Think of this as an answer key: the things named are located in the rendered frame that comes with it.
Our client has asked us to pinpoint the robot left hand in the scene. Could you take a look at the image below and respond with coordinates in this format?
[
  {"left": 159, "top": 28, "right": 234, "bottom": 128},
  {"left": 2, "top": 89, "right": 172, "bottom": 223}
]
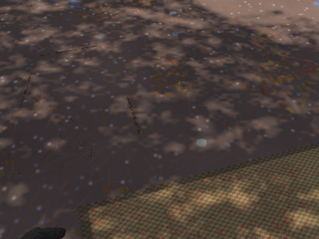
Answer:
[{"left": 20, "top": 227, "right": 66, "bottom": 239}]

